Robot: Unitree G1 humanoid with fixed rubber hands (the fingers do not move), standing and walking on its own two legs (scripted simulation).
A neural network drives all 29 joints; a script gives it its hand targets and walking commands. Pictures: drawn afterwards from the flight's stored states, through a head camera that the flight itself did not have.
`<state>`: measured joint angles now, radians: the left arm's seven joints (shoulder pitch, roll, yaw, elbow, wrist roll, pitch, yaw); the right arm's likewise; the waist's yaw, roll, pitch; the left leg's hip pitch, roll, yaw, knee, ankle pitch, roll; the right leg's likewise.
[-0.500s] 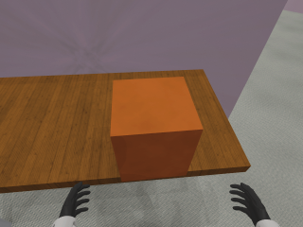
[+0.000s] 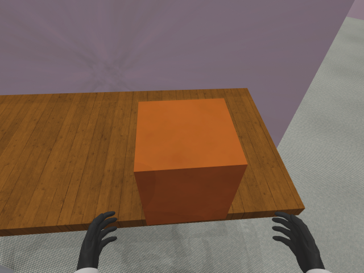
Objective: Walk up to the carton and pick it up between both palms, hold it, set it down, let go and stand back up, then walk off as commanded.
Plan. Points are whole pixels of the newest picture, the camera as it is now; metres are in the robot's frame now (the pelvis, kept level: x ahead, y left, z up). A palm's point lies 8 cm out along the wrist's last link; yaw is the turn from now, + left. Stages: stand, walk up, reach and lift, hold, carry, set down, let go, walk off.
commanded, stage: reach and lift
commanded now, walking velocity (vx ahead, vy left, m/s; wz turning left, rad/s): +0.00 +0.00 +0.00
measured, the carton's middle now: (184, 163) +0.36 +0.01 +0.01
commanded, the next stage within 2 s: none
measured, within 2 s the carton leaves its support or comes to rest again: neither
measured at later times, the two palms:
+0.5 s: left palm (92, 229) +0.18 +0.19 +0.04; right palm (303, 225) +0.20 -0.22 +0.04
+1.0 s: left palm (88, 180) +0.25 +0.20 +0.10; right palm (297, 175) +0.28 -0.22 +0.09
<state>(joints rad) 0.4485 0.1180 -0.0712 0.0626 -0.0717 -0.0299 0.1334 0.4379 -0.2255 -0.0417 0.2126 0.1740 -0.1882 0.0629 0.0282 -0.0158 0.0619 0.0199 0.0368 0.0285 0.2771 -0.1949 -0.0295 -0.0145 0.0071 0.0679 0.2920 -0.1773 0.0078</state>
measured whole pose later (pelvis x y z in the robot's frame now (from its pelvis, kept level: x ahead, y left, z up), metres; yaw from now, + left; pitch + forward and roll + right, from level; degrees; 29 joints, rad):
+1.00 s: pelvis +0.00 -0.01 +0.00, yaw +0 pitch -3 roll +0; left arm 0.03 0.15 0.11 -0.32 -0.17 0.58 0.08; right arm 0.01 -0.35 0.00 -0.09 0.38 0.26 -0.09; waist 0.03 0.00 0.07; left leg -0.02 0.05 0.03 0.26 -0.17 -0.04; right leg -0.07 0.02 0.07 0.29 -0.16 0.00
